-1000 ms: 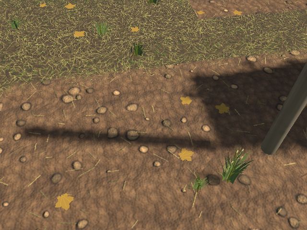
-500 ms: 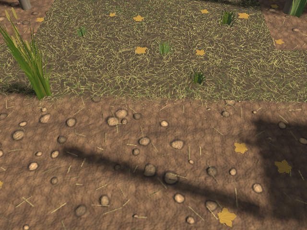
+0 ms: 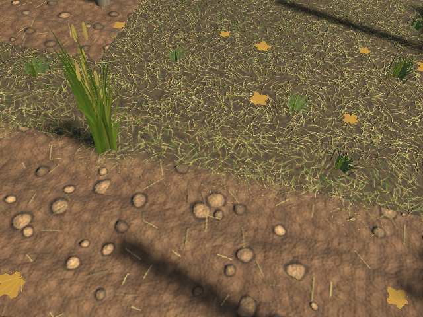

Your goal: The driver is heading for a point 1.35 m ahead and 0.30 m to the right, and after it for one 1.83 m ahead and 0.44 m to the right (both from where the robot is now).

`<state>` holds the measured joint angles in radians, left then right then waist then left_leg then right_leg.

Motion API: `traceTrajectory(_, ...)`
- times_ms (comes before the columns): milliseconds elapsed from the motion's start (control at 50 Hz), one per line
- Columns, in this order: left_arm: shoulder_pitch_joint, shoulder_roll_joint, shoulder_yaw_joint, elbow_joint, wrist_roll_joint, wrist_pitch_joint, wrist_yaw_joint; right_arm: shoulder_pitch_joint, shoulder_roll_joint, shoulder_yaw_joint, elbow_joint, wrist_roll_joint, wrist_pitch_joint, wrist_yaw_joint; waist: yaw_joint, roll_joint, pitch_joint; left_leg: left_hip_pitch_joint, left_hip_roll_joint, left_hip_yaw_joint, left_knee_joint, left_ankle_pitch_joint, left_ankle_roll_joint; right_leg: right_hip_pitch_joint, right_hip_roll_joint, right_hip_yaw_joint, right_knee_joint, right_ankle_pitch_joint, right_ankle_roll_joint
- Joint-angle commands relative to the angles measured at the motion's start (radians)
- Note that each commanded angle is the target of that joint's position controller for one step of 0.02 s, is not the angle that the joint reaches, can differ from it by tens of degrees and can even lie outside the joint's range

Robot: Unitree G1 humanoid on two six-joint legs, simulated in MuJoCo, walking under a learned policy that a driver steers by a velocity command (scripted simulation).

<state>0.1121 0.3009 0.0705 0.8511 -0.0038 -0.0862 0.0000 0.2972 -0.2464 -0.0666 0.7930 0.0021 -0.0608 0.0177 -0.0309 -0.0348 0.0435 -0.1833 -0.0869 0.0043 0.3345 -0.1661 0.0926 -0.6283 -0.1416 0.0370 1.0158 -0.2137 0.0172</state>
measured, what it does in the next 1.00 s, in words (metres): walks ahead: right foot, then left foot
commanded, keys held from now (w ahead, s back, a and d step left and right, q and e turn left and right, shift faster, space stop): w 0.96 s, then w+e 0.04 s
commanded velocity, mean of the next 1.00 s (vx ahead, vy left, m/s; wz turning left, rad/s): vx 0.50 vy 0.00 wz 0.05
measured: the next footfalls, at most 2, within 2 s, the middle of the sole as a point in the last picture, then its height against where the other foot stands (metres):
right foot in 0.30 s outside the picture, level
left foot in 0.84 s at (181, 256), level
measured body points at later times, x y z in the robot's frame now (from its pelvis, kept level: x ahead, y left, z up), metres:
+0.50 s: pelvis +0.30 -0.08 +0.00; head +0.32 -0.08 +0.44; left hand +0.36 +0.20 -0.13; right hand +0.40 -0.35 -0.13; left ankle +0.28 +0.08 -0.66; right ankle +0.33 -0.16 -0.75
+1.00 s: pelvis +0.58 -0.01 -0.01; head +0.61 +0.01 +0.44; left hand +0.64 +0.27 -0.14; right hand +0.70 -0.27 -0.12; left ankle +0.63 +0.08 -0.75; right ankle +0.51 -0.15 -0.66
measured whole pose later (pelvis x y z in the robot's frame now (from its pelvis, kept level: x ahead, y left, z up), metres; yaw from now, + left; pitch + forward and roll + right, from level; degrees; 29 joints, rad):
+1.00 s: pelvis +0.58 -0.01 -0.01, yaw +1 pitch +1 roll +0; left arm 0.26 0.30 0.05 0.93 -0.03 -0.08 -0.01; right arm 0.20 -0.26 -0.06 0.83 0.00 -0.09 0.03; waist 0.00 -0.03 0.03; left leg -0.30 -0.04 0.06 0.43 -0.15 0.06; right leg -0.43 -0.06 0.02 1.14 -0.36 -0.04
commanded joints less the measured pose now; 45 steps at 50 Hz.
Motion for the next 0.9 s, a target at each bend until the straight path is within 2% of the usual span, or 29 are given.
traceTrajectory(20,-0.024,0.057,0.012,-0.051,0.008,0.002,0.002,-0.01,-0.163,-0.038,-0.05,0.004,-0.022,-0.02,0.015,0.079,-0.041,0.044,0.252,-0.169,-0.172,0.293,0.153,-0.044,-0.003,-0.001,-0.156,0.174,0.024)
traceTrajectory(100,-0.135,0.033,-0.002,-0.077,-0.004,-0.009,-0.015,0.037,-0.171,-0.036,-0.016,0.006,-0.021,-0.026,-0.031,0.1,-0.002,0.057,0.237,-0.123,-0.192,0.176,0.116,-0.001,0.041,-0.026,-0.386,0.363,0.015)
traceTrajectory(180,-0.209,0.042,-0.008,-0.107,-0.009,-0.02,-0.035,0.092,-0.172,-0.038,0.03,0.011,-0.011,-0.029,-0.055,0.102,0.039,0.181,0.295,-0.144,-0.15,0.191,0.116,-0.045,0.063,-0.022,-0.486,0.327,-0.017)
traceTrajectory(240,-0.178,0.067,-0.003,-0.111,-0.01,-0.029,-0.05,0.09,-0.187,-0.045,0.047,0.014,0.003,-0.037,-0.022,0.122,0.021,0.273,0.333,-0.157,-0.077,0.341,0.09,-0.006,0.081,-0.026,-0.526,0.213,-0.06)
traceTrajectory(260,-0.131,0.085,0.005,-0.1,-0.009,-0.03,-0.05,0.076,-0.197,-0.048,0.046,0.013,0.007,-0.039,0.006,0.137,-0.01,0.285,0.327,-0.149,-0.023,0.489,0.078,0.07,0.107,-0.048,-0.527,0.169,-0.077)
traceTrajectory(280,-0.033,0.11,0.02,-0.072,-0.006,-0.03,-0.046,0.056,-0.202,-0.047,0.043,0.013,0.012,-0.039,0.062,0.141,-0.073,0.274,0.297,-0.124,0.091,0.662,0.061,0.215,0.143,-0.083,-0.543,0.164,-0.101)
traceTrajectory(300,0.125,0.154,0.04,-0.027,0.001,-0.029,-0.038,0.05,-0.18,-0.036,0.037,0.008,0.016,-0.04,0.133,0.117,-0.185,0.187,0.242,-0.084,0.288,0.667,0.031,0.46,0.124,-0.066,-0.523,0.2,-0.138)
traceTrajectory(320,0.282,0.229,0.055,-0.005,0.012,-0.026,-0.032,0.113,-0.12,-0.012,0.021,-0.017,0.012,-0.038,0.15,-0.038,-0.346,-0.077,0.15,-0.049,0.626,0.31,-0.011,0.804,-0.092,0.203,-0.477,0.203,-0.23)
traceTrajectory(340,0.33,0.234,0.057,0.026,0.002,-0.022,-0.041,0.224,-0.032,0.01,0.031,0.006,-0.011,-0.027,0.102,-0.29,-0.442,-0.419,-0.012,-0.099,0.904,-0.404,-0.062,1.047,-0.251,0.668,-0.648,-0.068,-0.36)
traceTrajectory(360,0.298,0.145,0.032,0.02,-0.019,-0.022,-0.041,0.122,-0.145,-0.01,0.029,0.029,-0.027,-0.022,0.144,-0.161,-0.343,-0.533,0.049,-0.175,0.993,-0.406,-0.045,0.991,-0.217,0.662,-0.719,-0.246,-0.31)
traceTrajectory(380,0.208,0.113,0.021,0.002,-0.016,-0.02,-0.035,0.015,-0.177,-0.019,-0.008,0.043,-0.037,-0.02,0.134,-0.099,-0.198,-0.582,0.104,-0.134,0.979,-0.302,-0.033,0.845,-0.189,0.517,-0.741,-0.221,-0.267)
traceTrajectory(400,0.138,0.099,0.013,-0.014,-0.002,-0.019,-0.033,-0.035,-0.171,-0.017,-0.017,0.032,-0.04,-0.024,0.106,-0.016,-0.122,-0.544,0.154,-0.104,0.932,-0.215,-0.034,0.694,-0.158,0.417,-0.768,-0.115,-0.251)
traceTrajectory(420,0.098,0.077,0.005,-0.02,0.01,-0.02,-0.033,-0.046,-0.161,-0.023,-0.018,0.016,-0.036,-0.027,0.076,0.002,-0.074,-0.501,0.186,-0.098,0.872,-0.161,-0.037,0.583,-0.126,0.344,-0.795,-0.022,-0.246)
traceTrajectory(440,0.084,0.069,0.001,-0.018,0.021,-0.023,-0.033,-0.018,-0.146,-0.023,-0.014,0.014,-0.029,-0.027,0.044,-0.036,-0.074,-0.439,0.209,-0.103,0.842,-0.131,-0.041,0.521,-0.107,0.3,-0.816,0.043,-0.246)
traceTrajectory(460,0.082,0.064,-0.001,-0.014,0.017,-0.026,-0.034,0.004,-0.128,-0.021,-0.007,0.013,-0.021,-0.028,0.032,-0.045,-0.072,-0.411,0.218,-0.098,0.81,-0.123,-0.048,0.493,-0.091,0.259,-0.838,0.089,-0.249)
traceTrajectory(500,0.095,0.082,0.002,0.0,0.007,-0.031,-0.029,-0.009,-0.106,-0.017,-0.01,0.01,-0.009,-0.031,0.022,-0.041,-0.051,-0.427,0.232,-0.078,0.737,-0.094,-0.069,0.458,-0.08,0.188,-0.872,0.171,-0.258)
traceTrajectory(560,0.133,0.116,0.01,0.018,0.003,-0.024,-0.013,-0.105,-0.096,-0.012,-0.04,0.0,-0.007,-0.03,0.042,-0.014,-0.027,-0.494,0.238,-0.061,0.569,0.063,-0.101,0.478,-0.067,0.114,-0.896,0.272,-0.252)
traceTrajectory(640,0.191,0.125,0.009,0.043,-0.009,-0.014,-0.004,-0.239,-0.064,0.002,-0.069,0.006,-0.02,-0.017,0.089,-0.016,-0.005,-0.433,0.195,-0.014,0.316,0.262,-0.102,0.49,-0.019,0.021,-0.903,0.278,-0.211)
traceTrajectory(700,0.253,0.13,0.01,0.073,-0.014,-0.001,-0.003,-0.326,-0.065,0.007,-0.097,0.014,-0.026,-0.002,0.121,-0.017,0.02,-0.446,0.174,-0.008,0.227,0.275,-0.094,0.578,-0.053,0.029,-0.878,0.267,-0.212)
traceTrajectory(740,0.274,0.135,0.014,0.088,-0.015,0.013,0.0,-0.363,-0.075,0.007,-0.116,0.017,-0.032,0.011,0.121,-0.022,0.03,-0.47,0.164,-0.014,0.188,0.221,-0.075,0.658,-0.09,0.041,-0.84,0.31,-0.206)
traceTrajectory(780,0.267,0.148,0.02,0.093,-0.017,0.024,0.005,-0.347,-0.096,0.002,-0.12,0.017,-0.037,0.02,0.092,-0.037,0.015,-0.435,0.151,-0.012,0.161,0.144,-0.049,0.716,-0.118,0.05,-0.784,0.404,-0.19)
traceTrajectory(800,0.25,0.159,0.023,0.09,-0.017,0.029,0.008,-0.301,-0.116,-0.007,-0.11,0.015,-0.038,0.021,0.061,-0.05,-0.014,-0.36,0.128,0.004,0.153,0.107,-0.033,0.728,-0.116,0.044,-0.731,0.532,-0.179)
traceTrajectory(820,0.225,0.161,0.023,0.085,-0.018,0.034,0.01,-0.199,-0.144,-0.023,-0.08,0.012,-0.039,0.019,-0.002,-0.053,-0.077,-0.212,0.097,0.034,0.13,0.11,-0.009,0.714,-0.089,0.016,-0.615,0.684,-0.16)
traceTrajectory(840,0.219,0.137,0.013,0.075,-0.012,0.037,0.012,-0.034,-0.194,-0.047,-0.029,0.007,-0.038,0.01,-0.072,-0.031,-0.188,0.04,0.11,0.023,0.146,0.142,0.026,0.621,-0.036,-0.021,-0.42,0.685,-0.13)
traceTrajectory(860,0.266,0.075,-0.011,0.051,0.018,0.028,0.011,0.129,-0.28,-0.068,-0.001,-0.006,-0.032,0.001,-0.098,0.126,-0.349,0.393,0.33,-0.238,0.202,0.18,0.115,0.35,0.049,-0.066,-0.077,0.336,-0.089)
traceTrajectory(880,0.365,-0.022,-0.039,0.059,0.003,0.005,-0.002,0.156,-0.293,-0.067,0.021,0.004,-0.028,0.008,-0.048,0.343,-0.454,0.621,0.489,-0.681,0.044,-0.064,0.248,0.016,0.211,-0.001,0.189,-0.356,-0.05)
traceTrajectory(900,0.268,0.1,-0.01,0.056,-0.027,-0.014,-0.009,0.133,-0.2,-0.042,0.013,0.012,-0.028,0.007,-0.085,0.222,-0.362,0.559,0.453,-0.669,-0.017,-0.217,0.203,-0.097,0.149,0.088,0.281,-0.37,-0.068)
Velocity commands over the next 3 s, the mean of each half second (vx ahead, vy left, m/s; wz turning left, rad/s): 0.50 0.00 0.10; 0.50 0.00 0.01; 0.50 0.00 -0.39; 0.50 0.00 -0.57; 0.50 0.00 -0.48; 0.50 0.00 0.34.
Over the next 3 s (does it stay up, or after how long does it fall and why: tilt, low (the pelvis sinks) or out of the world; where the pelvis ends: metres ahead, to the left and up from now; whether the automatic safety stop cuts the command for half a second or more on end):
stays up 1.58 -0.48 -0.03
